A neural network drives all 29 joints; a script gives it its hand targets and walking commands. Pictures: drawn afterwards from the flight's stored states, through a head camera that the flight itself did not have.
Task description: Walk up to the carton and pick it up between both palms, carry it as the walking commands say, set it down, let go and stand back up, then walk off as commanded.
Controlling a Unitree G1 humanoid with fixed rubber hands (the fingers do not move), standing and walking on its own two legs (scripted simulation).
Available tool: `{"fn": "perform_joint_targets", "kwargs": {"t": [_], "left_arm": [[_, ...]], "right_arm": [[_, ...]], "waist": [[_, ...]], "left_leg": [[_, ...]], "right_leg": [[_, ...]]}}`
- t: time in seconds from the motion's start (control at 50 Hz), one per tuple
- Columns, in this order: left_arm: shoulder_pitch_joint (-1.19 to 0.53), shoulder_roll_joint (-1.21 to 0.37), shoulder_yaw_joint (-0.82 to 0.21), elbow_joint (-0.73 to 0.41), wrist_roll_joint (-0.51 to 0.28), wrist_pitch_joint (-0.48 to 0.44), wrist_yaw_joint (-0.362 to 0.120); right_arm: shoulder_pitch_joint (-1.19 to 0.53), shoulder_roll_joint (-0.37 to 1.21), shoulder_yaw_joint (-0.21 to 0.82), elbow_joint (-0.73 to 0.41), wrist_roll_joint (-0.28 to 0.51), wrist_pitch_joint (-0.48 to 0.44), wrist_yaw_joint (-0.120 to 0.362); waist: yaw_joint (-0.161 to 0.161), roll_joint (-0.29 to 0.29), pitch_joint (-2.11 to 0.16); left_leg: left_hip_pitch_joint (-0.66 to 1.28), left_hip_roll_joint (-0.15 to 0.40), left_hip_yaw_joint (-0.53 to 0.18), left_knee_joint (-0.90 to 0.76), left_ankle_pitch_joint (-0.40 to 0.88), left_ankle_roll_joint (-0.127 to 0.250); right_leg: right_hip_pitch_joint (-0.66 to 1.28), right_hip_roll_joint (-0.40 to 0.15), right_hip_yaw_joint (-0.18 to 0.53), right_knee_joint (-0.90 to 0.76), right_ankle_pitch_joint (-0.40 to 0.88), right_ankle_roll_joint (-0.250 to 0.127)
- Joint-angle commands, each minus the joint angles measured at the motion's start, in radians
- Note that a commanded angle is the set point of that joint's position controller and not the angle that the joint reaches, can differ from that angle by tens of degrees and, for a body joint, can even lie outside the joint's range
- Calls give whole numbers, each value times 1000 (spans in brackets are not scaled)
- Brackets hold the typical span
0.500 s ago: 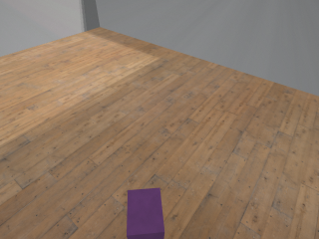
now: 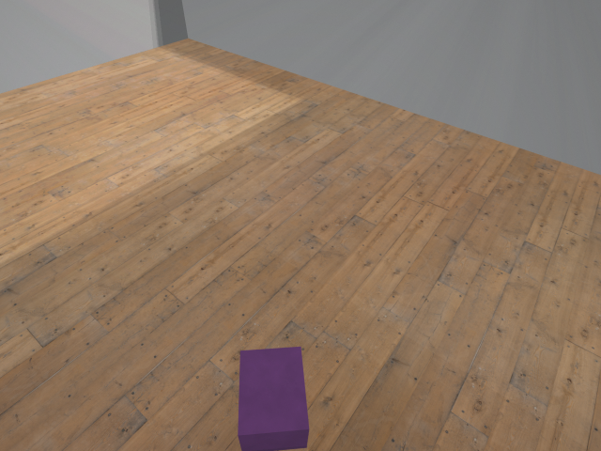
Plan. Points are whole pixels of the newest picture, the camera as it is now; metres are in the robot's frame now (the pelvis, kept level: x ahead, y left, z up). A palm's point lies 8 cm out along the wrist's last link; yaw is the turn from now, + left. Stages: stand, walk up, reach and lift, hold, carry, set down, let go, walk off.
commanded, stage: stand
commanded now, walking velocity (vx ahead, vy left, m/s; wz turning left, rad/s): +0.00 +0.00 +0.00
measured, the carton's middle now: (272, 398) +0.49 +0.06 -0.70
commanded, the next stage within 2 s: walk off in 0.04 s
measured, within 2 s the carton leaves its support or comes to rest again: neither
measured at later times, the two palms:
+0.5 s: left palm out of the picture +0.03 +0.25 -0.14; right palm out of the picture +0.04 -0.27 -0.15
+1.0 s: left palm out of the picture +0.15 +0.23 -0.16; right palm (423, 429) +0.23 -0.20 -0.16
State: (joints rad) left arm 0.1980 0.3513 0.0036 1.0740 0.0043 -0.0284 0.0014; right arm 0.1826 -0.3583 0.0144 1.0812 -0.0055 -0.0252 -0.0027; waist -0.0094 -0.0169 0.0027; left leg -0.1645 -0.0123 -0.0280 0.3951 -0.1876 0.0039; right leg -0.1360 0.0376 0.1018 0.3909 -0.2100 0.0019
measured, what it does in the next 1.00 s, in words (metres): walks ahead: left foot, then right foot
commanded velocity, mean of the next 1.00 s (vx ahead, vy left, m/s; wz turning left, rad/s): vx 0.14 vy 0.00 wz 0.00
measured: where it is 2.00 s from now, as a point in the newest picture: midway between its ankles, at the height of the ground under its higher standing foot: outside the picture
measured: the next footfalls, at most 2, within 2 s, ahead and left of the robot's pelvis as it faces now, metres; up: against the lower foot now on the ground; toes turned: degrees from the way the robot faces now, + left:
left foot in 0.72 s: +0.21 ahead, +0.13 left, +0.00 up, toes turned +10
right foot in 0.96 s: +0.20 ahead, -0.09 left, +0.00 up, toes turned -1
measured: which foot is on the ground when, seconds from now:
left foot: down 0.00-0.44, up 0.46-0.70, down 0.72-1.00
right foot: down 0.00-0.72, up 0.74-0.94, down 0.96-1.00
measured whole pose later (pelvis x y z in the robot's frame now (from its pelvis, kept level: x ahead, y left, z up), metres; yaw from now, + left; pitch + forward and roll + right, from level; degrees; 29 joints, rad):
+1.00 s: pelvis +0.18 +0.02 -0.01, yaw +4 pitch -1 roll +1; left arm 0.30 0.13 -0.01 1.12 0.03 -0.01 0.04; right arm 0.22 -0.15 0.01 1.08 0.00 0.00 -0.04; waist 0.01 -0.01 0.02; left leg -0.24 0.02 0.12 0.55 -0.29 0.01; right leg -0.22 -0.04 -0.07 0.59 -0.33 0.00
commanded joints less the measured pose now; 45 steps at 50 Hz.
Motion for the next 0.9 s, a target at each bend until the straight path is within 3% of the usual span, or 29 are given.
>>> {"fn": "perform_joint_targets", "kwargs": {"t": [0.0,0.2,0.24,0.28,0.32,0.36,0.38,0.4,0.42,0.44,0.46,0.48,0.5,0.52,0.54,0.58,0.6,0.66,0.68,0.7,0.72,0.74,0.76,0.78,0.8,0.82,0.84,0.86,0.88], "left_arm": [[-25,179,32,-51,-3,-16,8],[-39,181,29,-32,-4,-15,8],[20,55,-1,3,-2,16,10],[29,54,-6,-10,11,39,6],[22,83,8,-32,14,36,6],[61,52,2,-42,24,15,9],[91,23,-2,-34,22,5,10],[120,23,-2,-29,23,-4,6],[159,61,14,-20,24,-7,11],[230,103,31,8,14,-9,12],[327,163,54,38,8,-4,17],[334,130,52,41,21,-11,14],[311,98,51,30,21,-16,16],[285,78,47,20,17,-26,16],[258,54,43,13,20,-35,21],[241,11,32,11,27,-44,21],[230,-19,22,16,22,-40,23],[284,-20,21,51,13,-25,27],[280,-9,23,47,2,-21,32],[293,-40,22,41,0,-28,30],[340,-109,5,26,-4,-28,29],[334,-80,16,24,-9,-11,39],[269,-74,20,13,9,12,37],[242,-99,14,8,11,16,31],[253,-142,6,16,13,22,26],[248,-155,4,29,21,30,24],[290,-200,-7,41,20,28,27],[323,-206,-9,65,15,31,30],[368,-197,-9,86,10,34,38]], "right_arm": [[-31,-181,-38,-51,2,-17,-5],[-50,-195,-41,-44,-3,-17,-10],[16,-99,-13,-15,-4,12,-3],[57,-137,-23,-12,-9,41,3],[77,-124,-26,-8,-16,46,2],[111,-124,-31,-6,-10,40,-3],[73,-148,-40,-32,-8,35,-5],[50,-127,-39,-42,-3,31,-3],[-3,-94,-36,-73,-3,30,0],[-38,-61,-32,-106,-4,21,5],[-86,-30,-26,-145,-14,7,13],[-101,-51,-38,-156,-25,-6,10],[-87,-11,-29,-152,-24,-19,15],[-44,-2,-28,-135,-25,-28,19],[-33,5,-32,-141,-23,-39,19],[33,56,-19,-124,-10,-42,16],[29,67,-17,-130,0,-42,16],[85,109,-10,-103,3,-31,-5],[144,98,-18,-79,-3,-30,-11],[254,46,-35,-47,-6,-36,-14],[381,-81,-69,-11,0,-41,-18],[447,-61,-65,19,7,-30,-17],[355,-32,-50,10,9,-19,-19],[226,13,-32,-19,-11,-12,-21],[139,19,-31,-45,-17,-2,-29],[94,45,-25,-48,-18,4,-34],[65,46,-20,-55,-17,4,-40],[74,53,-18,-43,-22,8,-40],[71,35,-25,-44,-17,4,-40]], "waist": [[-1,9,0],[4,27,13],[0,28,15],[-11,89,56],[-4,139,98],[5,164,90],[31,121,100],[49,86,78],[72,-15,122],[88,-148,153],[116,-301,160],[110,-219,232],[97,-138,212],[71,-78,190],[55,-54,178],[34,-89,88],[26,-168,69],[20,-122,40],[-8,-92,15],[-52,0,-35],[-91,203,-124],[-113,272,-200],[-67,193,-114],[-35,154,-4],[-6,140,18],[8,120,77],[41,158,70],[33,151,26],[58,107,9]], "left_leg": [[11,119,-113,-87,16,34],[16,128,-125,-108,20,39],[-46,134,-145,-160,-260,13],[-84,119,-144,-140,-508,20],[-91,172,-229,-182,-605,58],[-94,234,-303,-210,-586,95],[-160,239,-291,-205,-551,95],[-197,189,-227,-155,-523,76],[-317,123,-138,-25,-508,46],[-456,43,-24,169,-444,21],[-534,27,71,366,-339,8],[-592,74,24,474,-283,-3],[-602,107,23,539,-264,0],[-577,123,29,546,-220,-3],[-553,132,33,525,-213,-7],[-400,103,71,404,-183,-23],[-322,93,90,353,-163,-21],[-137,20,168,190,10,-6],[-20,9,179,121,91,13],[164,86,108,92,320,33],[367,315,-132,95,583,128],[313,470,-307,4,712,234],[146,442,-277,-21,518,244],[37,417,-262,-58,402,249],[-57,374,-182,-97,241,213],[-130,338,-128,-111,263,186],[-150,283,-37,-80,354,168],[-148,260,-26,-61,365,159],[-115,247,-2,-27,411,156]], "right_leg": [[-54,-112,91,-78,69,-29],[-47,-114,87,-89,63,-25],[-57,-102,47,-78,-126,-2],[-134,-63,6,-5,-353,-5],[-209,-52,-32,81,-364,-2],[-183,-54,-74,134,-235,-5],[-115,-67,-75,134,-195,-19],[-49,-70,-54,65,-227,-32],[11,-131,70,-46,-346,-63],[85,-225,247,-168,-528,-108],[117,-352,417,-302,-650,-158],[79,-406,454,-318,-562,-187],[90,-406,408,-291,-432,-210],[94,-375,317,-266,-237,-197],[103,-370,263,-226,2,-200],[104,-300,80,-121,364,-160],[60,-258,5,-80,454,-131],[17,-217,-58,43,640,-81],[-31,-199,-82,129,643,-66],[-148,-160,-89,263,429,-31],[-324,-68,-156,487,50,29],[-301,-25,-167,698,-446,42],[-283,-84,-96,759,-492,40],[-322,-96,-98,728,-479,32],[-287,-118,-100,663,-417,32],[-248,-122,-116,568,-394,33],[-174,-111,-127,464,-365,31],[-115,-90,-159,368,-293,40],[-70,-76,-176,274,-181,37]]}}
